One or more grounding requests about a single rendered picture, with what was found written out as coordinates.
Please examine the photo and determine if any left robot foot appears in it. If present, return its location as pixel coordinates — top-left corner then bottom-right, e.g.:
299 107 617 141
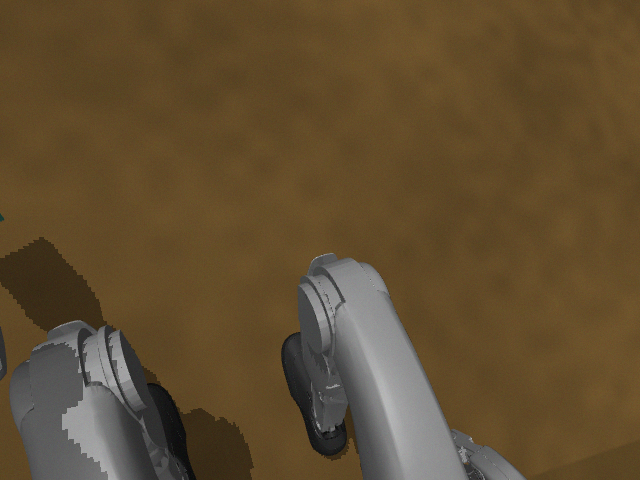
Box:
147 383 197 480

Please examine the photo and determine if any right robot hand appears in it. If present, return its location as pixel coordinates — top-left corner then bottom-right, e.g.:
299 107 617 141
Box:
451 429 527 480

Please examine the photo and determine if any right robot foot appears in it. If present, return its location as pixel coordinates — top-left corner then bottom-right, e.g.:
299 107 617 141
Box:
281 332 347 456

